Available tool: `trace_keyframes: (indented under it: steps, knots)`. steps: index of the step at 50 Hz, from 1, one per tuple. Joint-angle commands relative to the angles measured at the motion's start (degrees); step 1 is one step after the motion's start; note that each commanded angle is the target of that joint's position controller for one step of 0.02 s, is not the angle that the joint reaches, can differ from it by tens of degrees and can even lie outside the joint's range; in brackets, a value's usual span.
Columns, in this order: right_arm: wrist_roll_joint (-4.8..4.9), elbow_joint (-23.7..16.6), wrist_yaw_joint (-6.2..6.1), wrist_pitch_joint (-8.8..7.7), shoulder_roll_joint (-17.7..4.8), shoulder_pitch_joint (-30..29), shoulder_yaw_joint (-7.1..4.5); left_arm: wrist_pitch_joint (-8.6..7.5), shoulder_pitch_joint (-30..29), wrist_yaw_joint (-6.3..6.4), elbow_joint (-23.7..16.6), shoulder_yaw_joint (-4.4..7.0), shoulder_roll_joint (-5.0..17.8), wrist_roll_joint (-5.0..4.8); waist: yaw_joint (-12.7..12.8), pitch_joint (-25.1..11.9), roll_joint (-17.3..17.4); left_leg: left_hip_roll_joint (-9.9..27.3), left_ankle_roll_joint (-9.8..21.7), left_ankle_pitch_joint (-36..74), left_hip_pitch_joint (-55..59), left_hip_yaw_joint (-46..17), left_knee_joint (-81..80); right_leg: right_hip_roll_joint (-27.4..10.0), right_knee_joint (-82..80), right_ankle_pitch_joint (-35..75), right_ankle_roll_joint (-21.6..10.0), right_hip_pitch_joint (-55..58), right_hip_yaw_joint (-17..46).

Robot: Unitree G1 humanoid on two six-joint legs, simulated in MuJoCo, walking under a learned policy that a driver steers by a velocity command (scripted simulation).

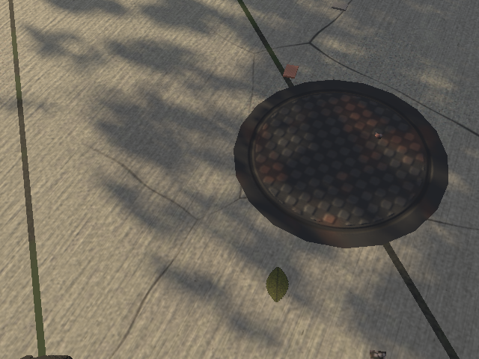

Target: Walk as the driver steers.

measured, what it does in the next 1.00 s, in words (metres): steps on the spot: left foot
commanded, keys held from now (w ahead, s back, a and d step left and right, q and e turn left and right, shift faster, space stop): shift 0.50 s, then q+shift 0.50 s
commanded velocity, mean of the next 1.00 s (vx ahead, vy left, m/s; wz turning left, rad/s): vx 0.00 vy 0.00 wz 0.06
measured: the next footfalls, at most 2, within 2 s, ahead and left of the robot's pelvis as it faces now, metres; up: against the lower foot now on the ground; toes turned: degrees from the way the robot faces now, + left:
left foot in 0.36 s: +0.11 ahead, +0.13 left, +0.00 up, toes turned -10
left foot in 1.14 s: +0.06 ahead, +0.16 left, +0.00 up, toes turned +21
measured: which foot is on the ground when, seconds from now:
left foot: up 0.00-0.34, down 0.36-0.78, up 0.80-1.00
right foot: down 0.00-1.00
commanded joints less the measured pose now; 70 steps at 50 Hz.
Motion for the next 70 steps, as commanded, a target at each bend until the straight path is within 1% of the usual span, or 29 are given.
trace_keyframes:
  steps: [1,3,8,15,17,18,19,20,21,24,27,31,35,37,38,40,41,43,49,55,56,57,58,59,60,62,63,66,70]
  knots:
    - [0.52,-7.7,-1.02,-1.5,-5.1,-6.4,-0.83,-3.65,4.3,0.63,-2.3,3.62,12.1,0.4,3.3,-12.4,-10.4,-3.9,1.0,-0.3,-22.4,-10.4,17.5,-15.9,-14.6,30.4,-14.8,22.2,24.6]
    - [-0.28,-5.6,-1.69,-1.1,-6.3,-2.8,-1.21,-3.12,-1.6,1.89,-3.1,1.85,8.0,-0.85,0.4,-11.3,-7.9,-3.1,0.8,6.5,-18.2,-10.5,14.1,-13.0,-13.5,31.7,-11.3,16.8,18.9]
    - [0.37,-4.3,-1.01,-0.56,-2.7,-0.9,0.42,-2.89,-1.0,2.85,-1.6,0.89,7.8,0.42,0.9,-12.9,-8.2,-5.3,-0.7,11.4,-9.4,-8.8,3.5,-10.3,-12.2,33.6,-10.7,13.3,15.5]
    - [0.86,-5.3,-0.08,-0.43,-3.0,-1.2,0.97,-2.49,-1.9,1.64,0.4,-0.38,6.6,0.69,2.4,-9.6,-10.6,-5.9,1.0,9.0,0.4,-8.0,-10.8,-10.6,-9.9,25.6,-10.8,8.0,20.4]
    - [0.65,-4.8,0.33,-1.05,-1.6,1.3,1.31,-2.57,-3.5,1.59,0.9,-1.27,4.7,0.06,-0.2,-9.1,-9.8,-6.3,2.6,17.9,7.9,-7.0,-23.7,-8.3,-8.1,20.8,-8.3,5.8,20.4]
    - [-0.31,-4.9,0.36,-1.45,-1.9,1.9,1.47,-2.9,-1.8,1.61,1.5,-1.9,2.8,0.45,-0.3,-9.4,-7.5,-4.2,3.6,27.4,13.3,-9.6,-28.9,-5.9,-7.5,15.0,-5.4,3.7,19.9]
    - [-1.37,-5.8,0.0,-1.69,-6.3,2.4,0.83,-3.35,1.4,1.62,1.8,-2.36,1.1,1.79,2.2,-11.0,1.6,4.4,6.5,42.1,17.7,-17.8,-29.3,-0.5,-0.8,4.4,-1.4,1.2,15.4]
    - [-1.83,-5.0,0.01,-1.77,-5.6,0.2,1.44,-3.53,4.0,1.76,2.4,-2.07,1.4,1.46,5.4,-11.0,10.6,9.8,14.7,43.6,12.8,-23.4,-30.0,3.0,0.7,-6.4,1.9,2.2,10.2]
    - [-1.17,-5.7,0.12,-2.03,-2.1,-2.4,2.37,-3.42,2.9,2.06,3.0,-1.68,3.5,1.75,4.7,-10.1,10.0,9.4,16.4,37.2,9.7,-23.8,-31.3,1.0,-0.6,-5.4,3.6,5.3,8.9]
    - [-0.26,-5.1,0.13,-2.55,-2.7,-1.2,2.39,-2.18,-0.9,2.05,3.6,-1.66,2.7,1.77,2.2,-8.3,6.7,2.0,9.5,22.6,8.9,-16.8,-30.0,0.6,-6.2,5.2,3.1,8.1,9.2]
    - [0.0,-4.7,0.46,-2.83,-1.6,0.1,3.15,-2.32,0.1,1.58,5.5,-1.98,1.0,1.85,1.6,-6.6,2.0,-1.5,7.0,19.5,7.3,-13.6,-28.8,0.4,-8.4,6.8,2.0,10.2,9.1]
    - [1.98,-7.1,0.03,-1.48,-7.4,-0.5,1.05,-3.1,1.5,2.92,6.0,-0.28,3.3,1.47,1.6,-6.9,3.9,0.5,12.1,29.9,7.4,-20.8,-26.8,2.3,-3.0,6.1,2.9,7.7,4.5]
    - [2.12,-8.5,-0.99,0.09,-7.7,1.2,0.05,-3.77,2.2,3.14,5.2,0.18,1.1,1.0,1.2,-8.8,7.1,3.5,16.9,34.8,9.9,-31.6,-26.9,4.1,1.8,-0.9,3.3,2.3,3.8]
    - [2.47,-9.8,-1.17,0.67,-7.5,-1.4,-0.28,-4.39,4.8,2.68,5.5,0.55,1.2,0.69,3.0,-9.5,7.3,3.2,16.0,35.0,9.1,-33.3,-25.5,3.4,-1.6,-2.2,2.4,3.1,4.7]
    - [2.68,-11.0,-1.23,1.06,-6.8,-3.5,-0.29,-4.72,6.9,2.53,6.1,1.04,2.4,0.71,4.0,-10.0,4.8,0.6,13.6,32.6,5.2,-31.0,-22.5,1.3,-6.3,2.5,1.5,7.7,6.1]
    - [2.58,-12.5,-0.87,1.4,-3.9,-2.1,0.3,-4.45,7.2,2.71,6.7,2.68,8.3,1.74,2.2,-7.8,-16.4,-11.6,4.6,8.2,-13.0,-13.8,-5.5,-15.3,-15.6,21.6,-7.7,17.9,22.8]
    - [1.77,-11.3,-0.62,1.26,-5.9,0.5,-0.66,-4.83,4.5,2.89,4.6,1.67,5.7,2.61,1.8,-9.3,-15.9,-9.6,2.2,-7.2,-16.3,-12.3,9.2,-23.1,-15.0,34.4,-12.8,19.2,26.4]
    - [2.32,-9.4,-0.06,1.9,-6.5,2.8,-1.53,-4.9,-0.2,3.5,2.7,0.82,3.7,1.64,-0.5,-8.4,-5.9,-5.7,0.4,-2.5,-16.6,-12.3,17.7,-19.6,-13.1,36.2,-11.0,17.2,16.6]
    - [2.62,-12.8,1.78,2.9,-1.6,-3.0,0.52,-3.78,1.9,4.37,3.7,1.89,6.9,1.36,3.6,-7.8,-8.9,-2.4,-1.4,7.4,-13.8,-5.9,3.2,-16.3,-14.6,32.4,-9.4,19.8,2.0]
    - [2.51,-12.7,2.34,4.73,-4.3,0.9,-1.27,-4.7,-0.6,1.59,4.5,3.04,8.7,-1.19,0.9,-9.1,-10.5,-5.1,3.5,12.1,1.9,0.2,-15.7,-18.1,-7.7,31.2,-4.8,16.0,-6.1]
    - [2.43,-11.4,1.78,4.8,-5.2,4.9,-2.17,-4.83,-0.3,1.28,5.1,2.8,7.3,-1.56,-1.2,-10.5,-8.4,-7.2,5.5,15.9,9.2,0.5,-21.3,-16.2,-0.8,31.4,-2.2,13.0,-9.0]
    - [2.24,-10.1,0.62,4.48,-9.6,10.9,-4.04,-5.17,2.2,0.88,5.8,2.38,5.6,-1.0,-3.7,-12.2,-0.4,-5.9,9.3,31.7,21.9,-6.7,-26.4,-11.9,11.7,22.4,2.2,2.9,-11.6]
    - [1.93,-11.5,-0.31,3.86,-18.3,12.1,-5.65,-5.59,0.1,0.8,1.6,0.69,0.5,2.47,-1.4,-12.4,18.9,9.0,18.5,60.7,33.3,-31.9,-25.2,-2.7,30.8,-21.6,7.6,-19.3,-10.8]
    - [-0.7,-12.7,0.78,1.56,-16.5,11.7,-4.64,-5.78,-4.1,1.38,0.2,0.71,2.5,2.4,-4.6,-20.8,13.9,15.7,27.9,50.8,29.7,-43.5,-30.2,0.7,39.7,-24.5,7.8,-23.0,3.8]
    - [-0.41,-12.2,1.17,0.06,-13.9,9.8,-3.73,-5.75,-6.8,1.84,0.0,1.15,4.7,0.71,-4.2,-17.0,7.7,13.5,26.0,42.0,26.8,-38.7,-32.3,-0.6,40.5,-20.1,6.5,-23.7,6.3]
    - [3.41,-10.7,0.26,-0.74,-9.0,8.1,-2.26,-6.6,-5.1,1.87,1.2,1.72,6.1,0.47,-1.3,-11.9,2.5,7.4,20.1,1.4,21.1,-35.9,-37.2,-3.3,30.5,-8.7,3.8,-23.4,7.6]
    - [3.42,-11.3,-0.11,-0.78,-8.6,5.8,-1.73,-6.91,-5.0,1.66,1.2,2.08,6.7,0.55,0.0,-9.7,3.9,6.0,19.3,-7.0,16.8,-36.1,-39.5,-2.7,26.3,-4.9,3.6,-20.8,7.3]
    - [1.97,-11.4,-1.31,-1.63,-9.1,6.2,-1.45,-8.73,-5.8,0.48,2.0,1.51,4.9,0.28,0.2,-7.9,5.4,3.3,18.5,-6.9,13.4,-34.9,-41.5,0.2,18.0,1.9,4.2,-17.1,6.5]
    - [2.45,-10.0,-1.89,-2.15,-9.9,9.6,-1.46,-10.29,-8.6,-0.15,2.2,0.51,2.7,-0.31,-0.9,-6.1,7.0,0.4,17.8,-2.4,10.7,-33.6,-40.0,3.3,6.2,5.4,5.8,-12.2,6.3]
Velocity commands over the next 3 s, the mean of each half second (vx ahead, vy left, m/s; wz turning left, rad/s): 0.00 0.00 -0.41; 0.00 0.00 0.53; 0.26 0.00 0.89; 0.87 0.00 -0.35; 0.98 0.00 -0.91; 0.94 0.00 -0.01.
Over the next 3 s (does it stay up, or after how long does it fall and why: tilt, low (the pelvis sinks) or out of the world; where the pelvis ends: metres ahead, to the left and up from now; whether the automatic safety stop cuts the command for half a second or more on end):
stays up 1.26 0.22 -0.03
